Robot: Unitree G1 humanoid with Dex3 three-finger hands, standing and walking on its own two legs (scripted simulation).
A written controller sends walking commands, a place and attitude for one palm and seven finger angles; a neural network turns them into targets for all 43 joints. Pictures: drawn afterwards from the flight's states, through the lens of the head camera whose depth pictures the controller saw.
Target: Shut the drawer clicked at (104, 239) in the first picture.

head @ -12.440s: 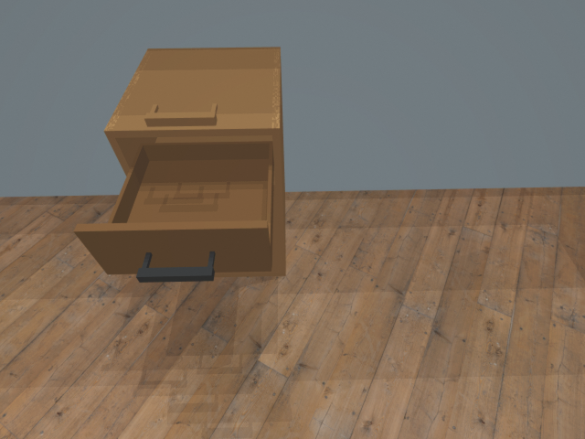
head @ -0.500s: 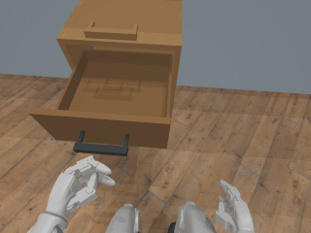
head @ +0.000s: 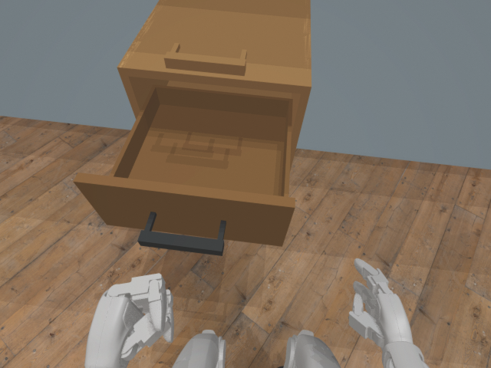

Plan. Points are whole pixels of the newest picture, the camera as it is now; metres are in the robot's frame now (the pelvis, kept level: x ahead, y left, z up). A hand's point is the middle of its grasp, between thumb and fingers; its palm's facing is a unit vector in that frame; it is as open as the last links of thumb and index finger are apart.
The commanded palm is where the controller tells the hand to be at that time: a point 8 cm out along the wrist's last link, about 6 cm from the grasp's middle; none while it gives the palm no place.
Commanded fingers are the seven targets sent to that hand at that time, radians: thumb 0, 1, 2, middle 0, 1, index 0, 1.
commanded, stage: raise the hand and make a fist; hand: left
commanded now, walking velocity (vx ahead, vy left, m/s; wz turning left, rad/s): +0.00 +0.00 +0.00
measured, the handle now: (184, 232) +0.36 +0.15 -0.05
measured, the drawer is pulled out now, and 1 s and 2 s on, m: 0.30 0.30 0.30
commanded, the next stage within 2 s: bring the fist close to the handle in 0.60 s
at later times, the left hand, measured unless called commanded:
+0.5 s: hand (181, 327) +0.18 +0.10 +0.05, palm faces -0.09 -1.00 +0.02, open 3.3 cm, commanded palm +0.14 +0.16 +0.05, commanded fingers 0.00 0.90 0.90 -1.40 -1.60 -1.40 -1.60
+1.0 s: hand (185, 317) +0.20 +0.11 +0.02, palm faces -0.02 -1.00 -0.02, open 3.3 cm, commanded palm +0.17 +0.15 +0.02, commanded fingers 0.00 0.90 0.90 -1.40 -1.60 -1.40 -1.60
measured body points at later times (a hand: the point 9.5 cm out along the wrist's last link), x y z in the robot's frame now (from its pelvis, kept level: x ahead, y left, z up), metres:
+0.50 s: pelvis +0.01 +0.00 -0.01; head +0.10 +0.01 +0.44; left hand +0.18 +0.16 +0.05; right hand +0.22 -0.21 -0.07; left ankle +0.01 +0.08 -0.63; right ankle +0.05 -0.11 -0.63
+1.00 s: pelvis +0.01 -0.02 -0.02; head +0.11 +0.00 +0.42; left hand +0.19 +0.16 +0.02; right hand +0.22 -0.23 -0.09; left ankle +0.01 +0.08 -0.63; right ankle +0.05 -0.11 -0.63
